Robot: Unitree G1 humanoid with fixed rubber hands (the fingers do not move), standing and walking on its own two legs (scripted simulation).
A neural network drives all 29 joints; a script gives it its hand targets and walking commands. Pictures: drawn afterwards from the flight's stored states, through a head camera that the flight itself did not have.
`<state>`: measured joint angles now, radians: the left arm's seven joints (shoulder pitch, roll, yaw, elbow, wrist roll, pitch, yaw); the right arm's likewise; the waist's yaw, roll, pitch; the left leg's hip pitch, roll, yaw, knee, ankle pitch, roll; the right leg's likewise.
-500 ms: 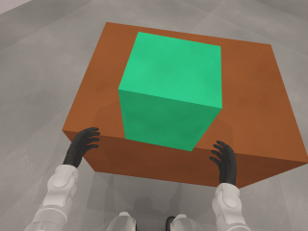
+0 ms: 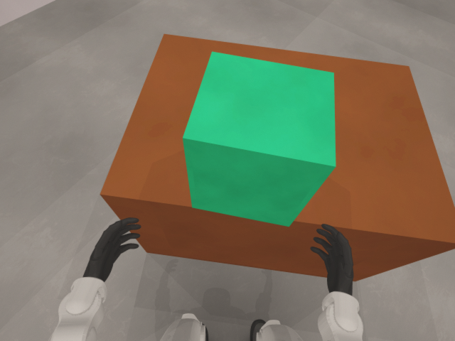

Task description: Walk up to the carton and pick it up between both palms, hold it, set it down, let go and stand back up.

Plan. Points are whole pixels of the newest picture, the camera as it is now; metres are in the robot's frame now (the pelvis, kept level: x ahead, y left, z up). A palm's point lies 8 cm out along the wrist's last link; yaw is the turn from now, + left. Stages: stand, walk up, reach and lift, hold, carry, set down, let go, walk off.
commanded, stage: set down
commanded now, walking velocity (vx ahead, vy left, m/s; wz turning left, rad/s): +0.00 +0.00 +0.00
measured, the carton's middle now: (254, 148) +0.48 -0.04 -0.03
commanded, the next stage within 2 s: let go in 1.42 s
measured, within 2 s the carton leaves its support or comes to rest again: neither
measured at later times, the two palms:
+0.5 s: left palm (116, 268) +0.23 +0.21 -0.05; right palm (352, 279) +0.22 -0.21 -0.05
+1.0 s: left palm (110, 286) +0.20 +0.21 -0.05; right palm (356, 283) +0.22 -0.22 -0.05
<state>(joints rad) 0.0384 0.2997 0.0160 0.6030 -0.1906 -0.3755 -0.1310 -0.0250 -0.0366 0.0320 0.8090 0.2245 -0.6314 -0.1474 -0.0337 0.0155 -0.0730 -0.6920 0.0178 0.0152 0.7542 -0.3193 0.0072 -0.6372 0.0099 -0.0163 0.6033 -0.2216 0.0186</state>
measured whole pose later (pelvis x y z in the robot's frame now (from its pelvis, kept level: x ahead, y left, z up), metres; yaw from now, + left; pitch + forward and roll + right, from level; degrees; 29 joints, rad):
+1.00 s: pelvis +0.01 -0.03 +0.02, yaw +1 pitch +3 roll -2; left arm 0.13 0.29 -0.03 0.57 -0.18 -0.08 -0.04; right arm 0.00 -0.08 0.01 0.87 0.11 -0.41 -0.06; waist -0.02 0.02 0.00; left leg -0.36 0.03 0.02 0.57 -0.27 0.01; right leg -0.33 0.02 -0.02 0.48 -0.21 0.01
